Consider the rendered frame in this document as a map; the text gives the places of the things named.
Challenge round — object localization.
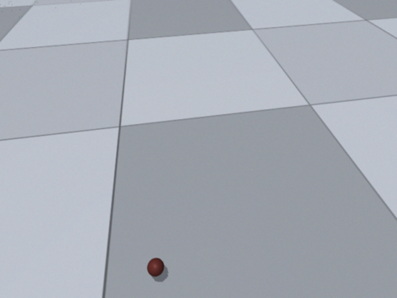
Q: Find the ball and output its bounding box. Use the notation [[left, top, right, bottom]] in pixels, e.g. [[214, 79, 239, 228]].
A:
[[147, 258, 164, 277]]

